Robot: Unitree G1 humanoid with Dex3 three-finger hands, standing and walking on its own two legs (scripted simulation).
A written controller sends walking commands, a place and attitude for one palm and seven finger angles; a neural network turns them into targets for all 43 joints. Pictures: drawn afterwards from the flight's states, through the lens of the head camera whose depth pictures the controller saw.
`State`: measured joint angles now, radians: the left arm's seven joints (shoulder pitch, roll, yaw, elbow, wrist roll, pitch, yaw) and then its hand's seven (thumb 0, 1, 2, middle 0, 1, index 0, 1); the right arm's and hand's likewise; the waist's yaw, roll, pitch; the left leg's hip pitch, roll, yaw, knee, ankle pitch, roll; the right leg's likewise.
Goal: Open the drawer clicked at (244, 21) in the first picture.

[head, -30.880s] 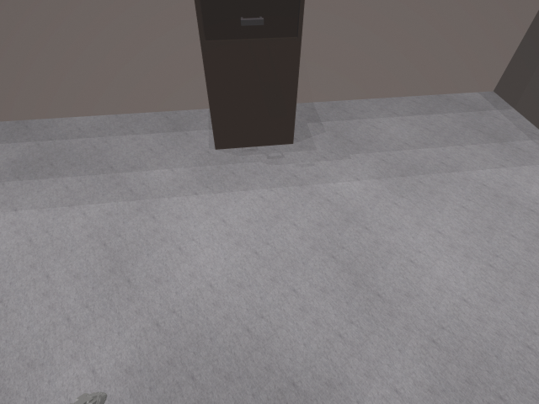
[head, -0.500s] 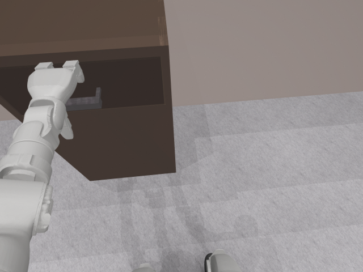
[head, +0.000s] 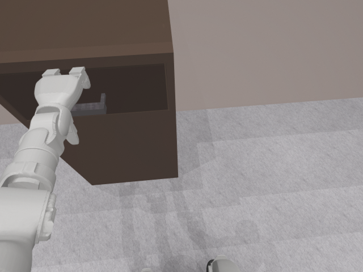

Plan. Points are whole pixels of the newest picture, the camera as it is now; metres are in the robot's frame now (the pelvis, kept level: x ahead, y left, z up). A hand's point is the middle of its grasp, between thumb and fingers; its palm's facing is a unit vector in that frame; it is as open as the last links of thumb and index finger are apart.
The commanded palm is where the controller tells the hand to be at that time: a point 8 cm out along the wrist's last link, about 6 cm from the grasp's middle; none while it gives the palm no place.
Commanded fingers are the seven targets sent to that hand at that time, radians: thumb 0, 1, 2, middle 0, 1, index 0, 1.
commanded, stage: re-aim the fingers above the handle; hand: left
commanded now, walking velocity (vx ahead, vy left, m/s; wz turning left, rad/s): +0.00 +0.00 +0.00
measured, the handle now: (86, 103) +0.54 +0.24 -0.01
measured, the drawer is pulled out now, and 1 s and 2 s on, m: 0.00 0.00 0.00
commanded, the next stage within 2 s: lower the fingers behind the handle in 0.36 s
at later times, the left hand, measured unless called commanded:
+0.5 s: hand (77, 103) +0.49 +0.23 +0.05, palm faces -0.05 +0.01 -1.00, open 13.8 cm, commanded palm +0.47 +0.23 +0.10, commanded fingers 0.00 -0.50 0.30 -0.30 -1.20 -0.30 -1.20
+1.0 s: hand (83, 110) +0.49 +0.23 +0.02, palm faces -0.03 +0.00 -1.00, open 13.7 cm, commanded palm +0.48 +0.24 +0.06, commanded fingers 0.00 -0.50 0.30 -0.30 -1.20 -0.30 -1.20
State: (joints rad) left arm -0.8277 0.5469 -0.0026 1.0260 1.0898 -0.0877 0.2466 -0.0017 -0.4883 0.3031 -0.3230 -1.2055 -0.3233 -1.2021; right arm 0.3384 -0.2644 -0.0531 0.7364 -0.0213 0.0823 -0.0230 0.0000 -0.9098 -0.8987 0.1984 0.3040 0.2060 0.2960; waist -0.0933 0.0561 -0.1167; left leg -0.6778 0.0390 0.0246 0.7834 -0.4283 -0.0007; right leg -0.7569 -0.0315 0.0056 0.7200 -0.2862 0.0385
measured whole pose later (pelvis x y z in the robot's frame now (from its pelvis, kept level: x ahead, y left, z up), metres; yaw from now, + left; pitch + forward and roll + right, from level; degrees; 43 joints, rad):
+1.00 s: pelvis -0.01 +0.00 -0.02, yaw +0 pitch +22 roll -1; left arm -0.90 0.55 0.01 1.11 1.12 -0.10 0.33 0.00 -0.49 0.30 -0.33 -1.22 -0.34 -1.24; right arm 0.32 -0.28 -0.04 0.75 -0.04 0.08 -0.01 0.00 -0.91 -0.90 0.20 0.30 0.21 0.30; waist -0.12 0.05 -0.13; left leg -0.82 0.04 0.02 0.88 -0.46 0.00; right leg -0.90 -0.03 0.00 0.82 -0.31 0.03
